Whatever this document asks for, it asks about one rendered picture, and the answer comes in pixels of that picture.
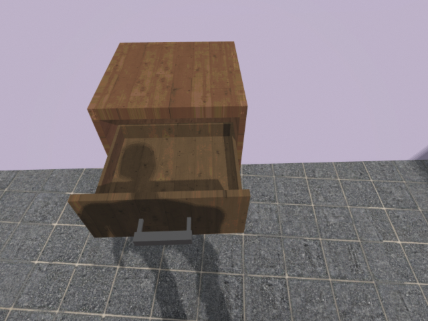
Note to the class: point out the cabinet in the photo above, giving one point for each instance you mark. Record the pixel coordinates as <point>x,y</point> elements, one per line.
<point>170,82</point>

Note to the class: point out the handle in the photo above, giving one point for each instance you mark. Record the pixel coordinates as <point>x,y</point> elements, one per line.
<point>162,237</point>

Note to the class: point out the drawer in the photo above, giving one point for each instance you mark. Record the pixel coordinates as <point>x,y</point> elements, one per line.
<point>165,173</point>

